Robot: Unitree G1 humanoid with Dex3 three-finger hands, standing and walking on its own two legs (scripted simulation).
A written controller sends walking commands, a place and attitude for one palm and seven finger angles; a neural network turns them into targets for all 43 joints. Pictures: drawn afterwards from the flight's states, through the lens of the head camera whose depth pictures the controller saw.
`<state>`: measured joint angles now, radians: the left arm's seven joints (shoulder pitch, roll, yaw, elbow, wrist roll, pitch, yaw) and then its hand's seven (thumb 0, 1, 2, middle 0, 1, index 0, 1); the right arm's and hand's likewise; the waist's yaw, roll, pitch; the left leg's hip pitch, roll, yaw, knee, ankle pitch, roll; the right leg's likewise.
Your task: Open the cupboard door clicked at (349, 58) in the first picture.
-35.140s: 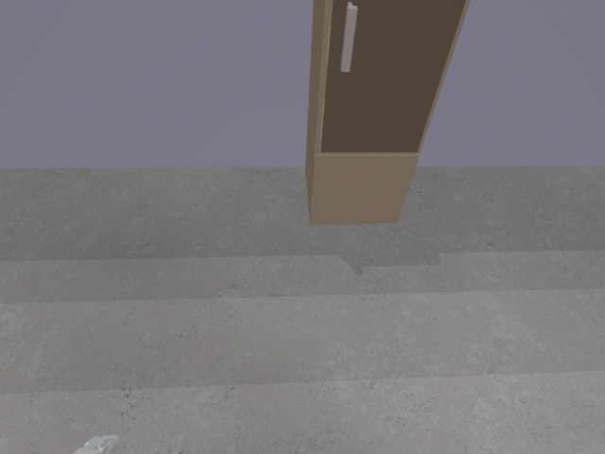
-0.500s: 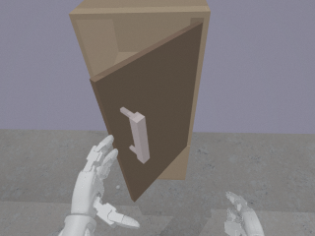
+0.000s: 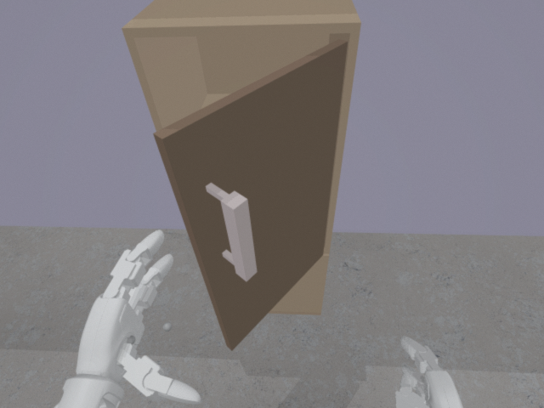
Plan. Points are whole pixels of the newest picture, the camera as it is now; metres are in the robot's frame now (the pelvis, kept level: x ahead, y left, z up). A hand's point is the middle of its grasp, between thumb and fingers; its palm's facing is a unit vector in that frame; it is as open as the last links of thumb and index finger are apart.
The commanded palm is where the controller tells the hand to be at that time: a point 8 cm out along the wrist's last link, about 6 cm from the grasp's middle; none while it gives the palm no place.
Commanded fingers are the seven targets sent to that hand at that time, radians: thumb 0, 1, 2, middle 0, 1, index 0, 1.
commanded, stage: draw the hand back to the body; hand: left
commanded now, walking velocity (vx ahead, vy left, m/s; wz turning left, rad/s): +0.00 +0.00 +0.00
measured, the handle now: (231, 233) +0.34 +0.09 +0.10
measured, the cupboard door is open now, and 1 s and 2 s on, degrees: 51 51 51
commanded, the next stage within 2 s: step back with the hand held close in 1.34 s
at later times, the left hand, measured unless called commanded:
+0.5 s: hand (88, 311) +0.19 +0.22 +0.14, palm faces +0.21 -0.94 -0.28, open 14.5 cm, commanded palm +0.16 +0.27 +0.16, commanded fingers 0.00 0.13 0.57 -0.17 -0.30 -0.17 -0.30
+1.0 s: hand (11, 266) +0.22 +0.30 +0.19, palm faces +0.42 -0.81 -0.41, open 8.7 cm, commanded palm +0.17 +0.33 +0.20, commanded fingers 0.00 0.90 0.90 -0.20 -0.30 -0.20 -0.30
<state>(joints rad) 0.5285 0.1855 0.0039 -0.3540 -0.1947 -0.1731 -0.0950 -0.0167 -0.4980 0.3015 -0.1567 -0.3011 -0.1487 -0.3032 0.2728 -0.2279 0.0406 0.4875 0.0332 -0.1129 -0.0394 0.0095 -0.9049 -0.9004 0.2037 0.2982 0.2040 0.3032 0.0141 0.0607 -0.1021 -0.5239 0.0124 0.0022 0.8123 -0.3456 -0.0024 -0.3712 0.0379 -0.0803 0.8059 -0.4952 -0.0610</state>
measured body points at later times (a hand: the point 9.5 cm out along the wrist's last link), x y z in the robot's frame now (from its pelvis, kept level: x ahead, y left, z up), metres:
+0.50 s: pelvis +0.00 +0.03 +0.03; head -0.01 +0.02 +0.48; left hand +0.18 +0.27 +0.16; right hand +0.20 -0.17 -0.04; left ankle +0.04 +0.12 -0.70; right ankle -0.04 -0.07 -0.70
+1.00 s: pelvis +0.02 +0.04 +0.04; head +0.01 +0.03 +0.49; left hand +0.19 +0.34 +0.21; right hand +0.21 -0.18 -0.04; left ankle +0.04 +0.12 -0.70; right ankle -0.04 -0.07 -0.70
